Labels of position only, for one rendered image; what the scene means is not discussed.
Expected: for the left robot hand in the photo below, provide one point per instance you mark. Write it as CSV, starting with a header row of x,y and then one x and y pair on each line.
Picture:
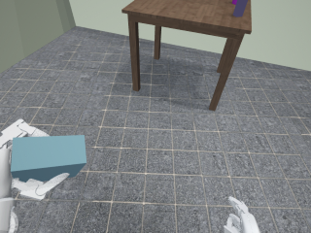
x,y
32,189

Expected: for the left robot forearm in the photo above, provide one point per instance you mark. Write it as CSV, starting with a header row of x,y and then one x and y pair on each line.
x,y
9,221

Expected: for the right robot hand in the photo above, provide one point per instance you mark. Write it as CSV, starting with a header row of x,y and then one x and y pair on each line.
x,y
245,224

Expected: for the table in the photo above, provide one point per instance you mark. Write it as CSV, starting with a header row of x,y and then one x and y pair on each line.
x,y
209,17

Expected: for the sponge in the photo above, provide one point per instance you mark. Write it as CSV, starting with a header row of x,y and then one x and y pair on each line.
x,y
42,158

